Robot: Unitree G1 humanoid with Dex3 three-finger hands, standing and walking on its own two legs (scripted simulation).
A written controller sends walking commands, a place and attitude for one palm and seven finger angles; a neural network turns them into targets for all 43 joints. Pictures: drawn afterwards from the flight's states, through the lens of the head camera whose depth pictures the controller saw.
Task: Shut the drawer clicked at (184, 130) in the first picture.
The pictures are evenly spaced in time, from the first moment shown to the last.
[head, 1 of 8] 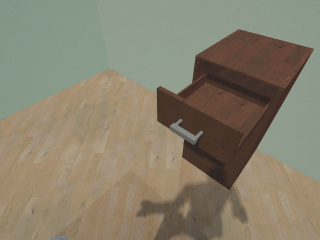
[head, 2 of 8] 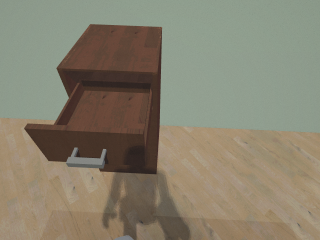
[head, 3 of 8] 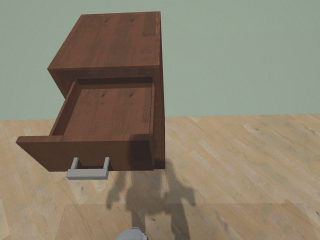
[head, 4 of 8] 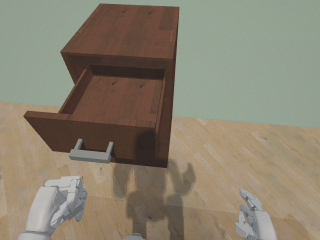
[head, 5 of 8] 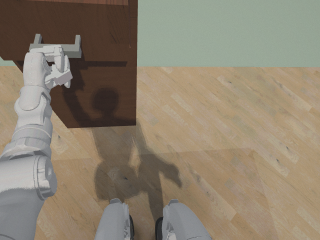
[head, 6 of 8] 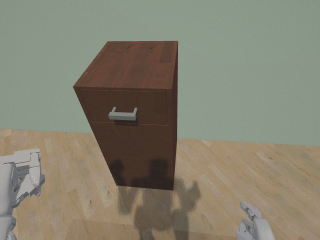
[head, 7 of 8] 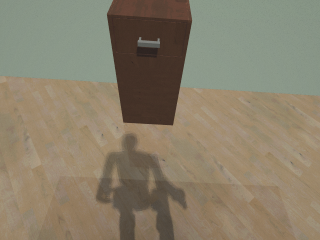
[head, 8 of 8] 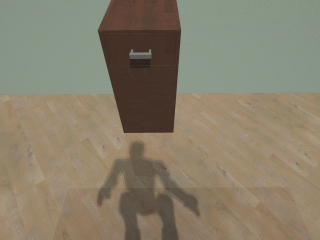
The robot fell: no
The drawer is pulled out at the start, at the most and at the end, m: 0.30 0.30 0.00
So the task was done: yes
